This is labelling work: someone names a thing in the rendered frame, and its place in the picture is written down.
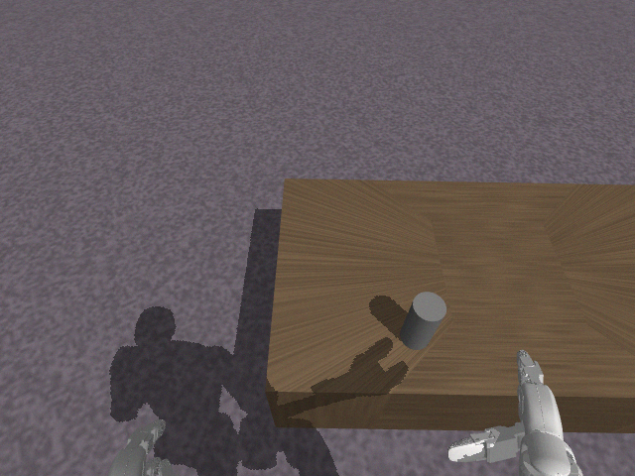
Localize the right robot arm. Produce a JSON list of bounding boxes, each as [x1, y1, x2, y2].
[[519, 432, 583, 476]]

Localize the left robot hand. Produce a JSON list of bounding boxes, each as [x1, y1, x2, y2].
[[108, 419, 180, 476]]

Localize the can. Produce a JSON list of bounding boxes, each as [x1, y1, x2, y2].
[[400, 292, 446, 350]]

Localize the right robot hand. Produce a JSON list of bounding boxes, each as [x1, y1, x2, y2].
[[447, 350, 564, 463]]

